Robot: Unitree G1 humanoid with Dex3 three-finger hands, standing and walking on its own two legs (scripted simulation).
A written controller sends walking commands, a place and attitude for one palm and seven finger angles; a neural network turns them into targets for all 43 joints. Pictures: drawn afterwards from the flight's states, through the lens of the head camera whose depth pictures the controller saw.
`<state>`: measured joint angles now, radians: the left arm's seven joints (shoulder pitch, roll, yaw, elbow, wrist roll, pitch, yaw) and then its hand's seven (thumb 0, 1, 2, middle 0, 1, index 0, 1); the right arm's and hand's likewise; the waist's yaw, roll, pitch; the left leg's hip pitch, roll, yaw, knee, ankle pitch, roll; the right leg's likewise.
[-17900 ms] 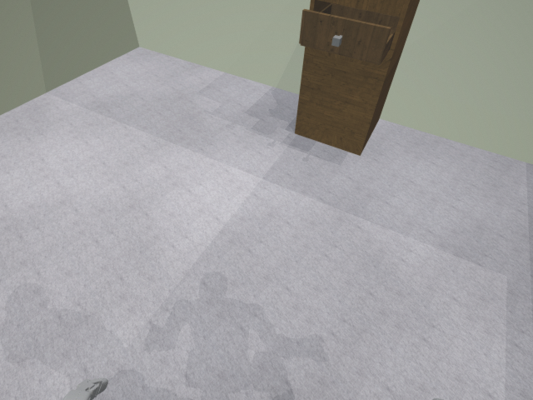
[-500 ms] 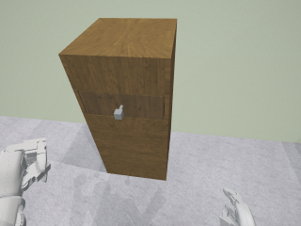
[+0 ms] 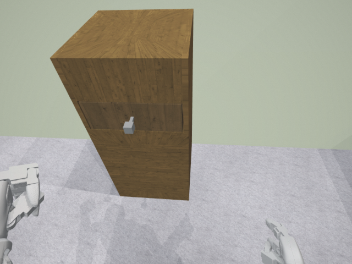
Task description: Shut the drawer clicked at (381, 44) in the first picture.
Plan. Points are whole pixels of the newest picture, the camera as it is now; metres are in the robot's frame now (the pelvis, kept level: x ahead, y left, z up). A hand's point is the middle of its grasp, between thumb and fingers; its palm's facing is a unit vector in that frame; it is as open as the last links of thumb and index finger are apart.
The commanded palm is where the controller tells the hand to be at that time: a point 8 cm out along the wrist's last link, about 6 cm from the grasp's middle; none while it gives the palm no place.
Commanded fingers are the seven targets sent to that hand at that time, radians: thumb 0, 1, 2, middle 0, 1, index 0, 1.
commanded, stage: step back with the hand held close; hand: left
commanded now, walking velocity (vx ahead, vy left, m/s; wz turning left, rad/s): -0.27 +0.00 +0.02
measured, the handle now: (130, 124) +0.60 +0.23 -0.08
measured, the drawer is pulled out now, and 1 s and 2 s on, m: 0.00 0.00 0.00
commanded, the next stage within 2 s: stop stepping back and stand still in 1.06 s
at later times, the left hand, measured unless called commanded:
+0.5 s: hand (0, 244) +0.12 +0.27 +0.15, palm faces +0.37 -0.79 -0.48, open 3.2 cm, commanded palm +0.06 +0.31 +0.17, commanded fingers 0.00 0.90 0.90 -1.40 -1.60 -1.40 -1.60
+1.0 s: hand out of the picture +0.04 +0.28 +0.16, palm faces +0.40 -0.79 -0.47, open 3.2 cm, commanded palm -0.02 +0.31 +0.17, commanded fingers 0.00 0.90 0.90 -1.40 -1.60 -1.40 -1.60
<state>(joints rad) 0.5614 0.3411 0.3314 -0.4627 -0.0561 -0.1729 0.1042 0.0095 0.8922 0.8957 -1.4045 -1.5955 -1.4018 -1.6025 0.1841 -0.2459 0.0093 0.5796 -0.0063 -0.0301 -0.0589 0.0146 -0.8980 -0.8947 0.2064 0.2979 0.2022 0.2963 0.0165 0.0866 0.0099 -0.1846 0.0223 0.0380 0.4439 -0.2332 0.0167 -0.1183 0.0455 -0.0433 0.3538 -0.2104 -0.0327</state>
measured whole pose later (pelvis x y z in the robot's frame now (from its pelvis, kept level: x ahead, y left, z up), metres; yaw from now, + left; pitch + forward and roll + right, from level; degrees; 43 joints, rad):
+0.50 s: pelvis -0.07 +0.03 -0.01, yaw +0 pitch -1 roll -1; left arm 0.62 0.37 0.36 -0.54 -0.02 -0.22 0.13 0.01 0.89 0.90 -1.40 -1.60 -1.40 -1.60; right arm 0.17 -0.21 0.01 0.51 0.00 -0.03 -0.08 0.01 -0.90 -0.89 0.21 0.30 0.20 0.30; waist 0.02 0.03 0.03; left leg -0.36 -0.02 0.06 0.54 -0.18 0.07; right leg -0.32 0.00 -0.03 0.53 -0.19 0.01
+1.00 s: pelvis -0.15 +0.03 -0.02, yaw +1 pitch +4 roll -4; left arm 0.64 0.43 0.44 -0.63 -0.04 -0.29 0.16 0.01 0.89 0.90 -1.41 -1.60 -1.40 -1.60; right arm 0.24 -0.17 0.00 0.60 -0.03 -0.11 -0.06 0.02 -0.90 -0.89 0.21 0.30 0.20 0.30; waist -0.01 0.01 -0.04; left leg -0.54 0.02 0.02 0.47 0.00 0.07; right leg -0.24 0.10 0.00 0.77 -0.49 -0.01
